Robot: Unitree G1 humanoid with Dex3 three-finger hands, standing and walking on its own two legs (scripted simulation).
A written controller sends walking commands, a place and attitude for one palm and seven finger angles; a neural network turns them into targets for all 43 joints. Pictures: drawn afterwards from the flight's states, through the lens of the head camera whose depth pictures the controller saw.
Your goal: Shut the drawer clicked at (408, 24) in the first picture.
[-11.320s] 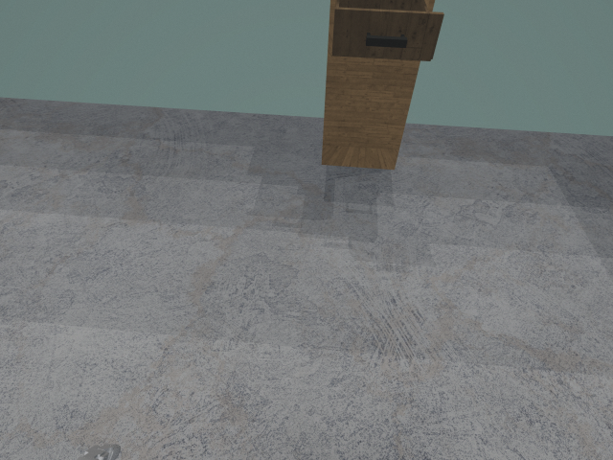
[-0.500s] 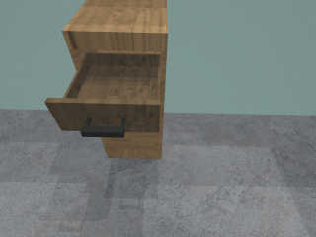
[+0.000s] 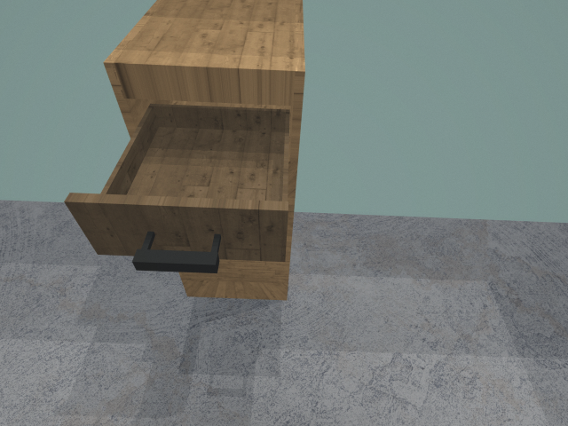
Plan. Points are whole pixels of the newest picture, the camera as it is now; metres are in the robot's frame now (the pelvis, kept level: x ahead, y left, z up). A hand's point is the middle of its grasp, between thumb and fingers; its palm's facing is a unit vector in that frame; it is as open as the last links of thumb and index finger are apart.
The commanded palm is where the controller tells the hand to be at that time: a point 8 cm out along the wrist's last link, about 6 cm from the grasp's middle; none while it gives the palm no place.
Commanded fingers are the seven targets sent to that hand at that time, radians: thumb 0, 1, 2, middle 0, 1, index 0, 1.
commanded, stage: shuffle to correct the standing spot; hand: left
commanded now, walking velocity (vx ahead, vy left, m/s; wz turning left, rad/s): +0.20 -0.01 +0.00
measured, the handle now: (180, 250) +0.37 +0.20 +0.02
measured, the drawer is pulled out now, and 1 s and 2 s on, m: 0.30 0.30 0.30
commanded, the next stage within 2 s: come to a stop and stand still in 0.14 s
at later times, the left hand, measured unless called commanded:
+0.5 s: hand out of the picture +0.12 +0.16 -0.17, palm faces +0.10 -0.97 -0.23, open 7.3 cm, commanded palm none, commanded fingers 0.00 0.90 0.90 -0.20 -0.30 -0.20 -0.30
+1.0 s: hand out of the picture +0.06 +0.11 -0.17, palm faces +0.09 -0.98 -0.20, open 7.4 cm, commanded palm none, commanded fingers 0.00 0.90 0.90 -0.20 -0.30 -0.20 -0.30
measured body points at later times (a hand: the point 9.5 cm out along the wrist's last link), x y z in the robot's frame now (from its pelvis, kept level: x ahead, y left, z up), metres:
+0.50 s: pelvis +0.09 -0.03 +0.00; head +0.12 -0.03 +0.45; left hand +0.11 +0.21 -0.15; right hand +0.12 -0.25 -0.16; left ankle +0.11 +0.09 -0.71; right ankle +0.10 -0.11 -0.73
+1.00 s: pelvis +0.07 -0.06 +0.00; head +0.07 -0.07 +0.45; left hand +0.06 +0.16 -0.15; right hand +0.14 -0.28 -0.16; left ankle +0.13 +0.09 -0.73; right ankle +0.07 -0.13 -0.73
